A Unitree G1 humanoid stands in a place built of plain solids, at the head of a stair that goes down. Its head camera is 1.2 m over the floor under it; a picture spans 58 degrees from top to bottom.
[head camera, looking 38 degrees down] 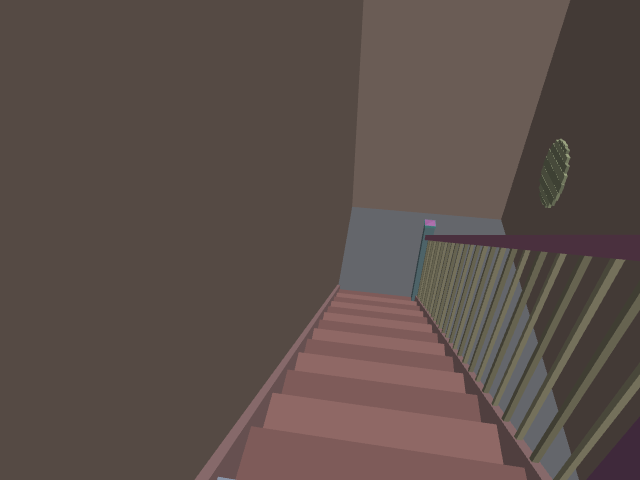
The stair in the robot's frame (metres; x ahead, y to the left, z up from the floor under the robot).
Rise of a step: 0.19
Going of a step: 0.25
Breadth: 0.88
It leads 9 degrees to the right of straight ahead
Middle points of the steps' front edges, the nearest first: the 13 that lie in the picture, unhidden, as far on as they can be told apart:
0.69 -0.20 -0.19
0.94 -0.24 -0.38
1.18 -0.28 -0.57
1.43 -0.32 -0.75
1.67 -0.36 -0.94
1.92 -0.39 -1.13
2.16 -0.43 -1.31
2.41 -0.47 -1.50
2.65 -0.51 -1.69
2.90 -0.55 -1.88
3.14 -0.59 -2.06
3.39 -0.62 -2.25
3.64 -0.65 -2.44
